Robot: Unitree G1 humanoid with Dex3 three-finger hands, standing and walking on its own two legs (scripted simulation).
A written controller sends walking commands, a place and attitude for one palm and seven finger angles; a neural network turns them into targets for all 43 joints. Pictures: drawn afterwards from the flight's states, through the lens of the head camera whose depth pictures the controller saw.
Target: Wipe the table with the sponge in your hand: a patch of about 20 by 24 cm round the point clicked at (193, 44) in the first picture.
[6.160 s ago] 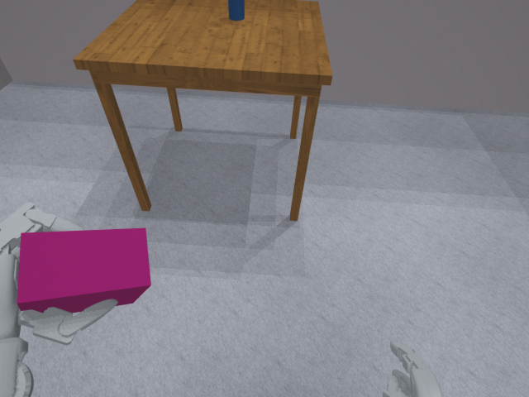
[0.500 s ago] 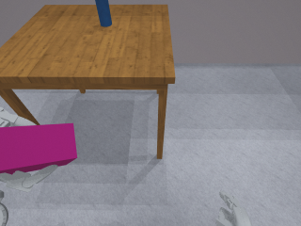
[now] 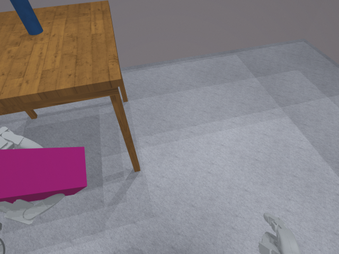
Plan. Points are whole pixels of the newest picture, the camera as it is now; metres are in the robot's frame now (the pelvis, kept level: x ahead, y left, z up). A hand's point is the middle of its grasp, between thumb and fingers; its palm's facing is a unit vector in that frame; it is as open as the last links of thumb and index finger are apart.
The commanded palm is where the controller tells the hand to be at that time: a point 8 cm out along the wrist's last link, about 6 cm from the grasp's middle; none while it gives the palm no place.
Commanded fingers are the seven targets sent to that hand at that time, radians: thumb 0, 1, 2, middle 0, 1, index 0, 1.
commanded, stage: turn to face it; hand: left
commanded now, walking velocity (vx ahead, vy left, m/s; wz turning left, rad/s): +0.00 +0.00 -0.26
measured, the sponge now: (54, 175) +0.22 +0.21 +0.15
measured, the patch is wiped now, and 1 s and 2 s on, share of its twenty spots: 0.00 0.00 0.00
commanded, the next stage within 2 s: take the last steps up to it in 0.22 s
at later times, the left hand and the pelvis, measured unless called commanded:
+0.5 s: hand (73, 196) +0.19 +0.16 +0.15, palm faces +0.30 -0.86 -0.41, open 10.5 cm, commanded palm +0.12 +0.23 +0.17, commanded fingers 0.00 0.10 1.30 -1.20 -1.60 -1.20 -1.60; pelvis -0.07 -0.04 -0.02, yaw -5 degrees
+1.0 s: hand (25, 191) +0.19 +0.24 +0.16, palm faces +0.39 -0.82 -0.41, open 10.5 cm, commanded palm +0.14 +0.28 +0.17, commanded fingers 0.00 0.10 1.30 -1.20 -1.60 -1.20 -1.60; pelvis -0.03 +0.01 -0.01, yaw -3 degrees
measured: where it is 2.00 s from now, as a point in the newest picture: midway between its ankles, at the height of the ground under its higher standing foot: outside the picture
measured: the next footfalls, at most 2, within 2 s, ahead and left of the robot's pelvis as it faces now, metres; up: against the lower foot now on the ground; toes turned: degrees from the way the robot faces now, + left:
left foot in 0.16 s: -0.03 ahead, +0.14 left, +0.00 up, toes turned +1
right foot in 0.38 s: +0.01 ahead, -0.12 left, +0.00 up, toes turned -9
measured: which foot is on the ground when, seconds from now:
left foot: up 0.00-0.14, down 0.16-0.40, up 0.42-0.82, down 0.84-1.00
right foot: down 0.00-0.18, up 0.20-0.36, down 0.38-1.00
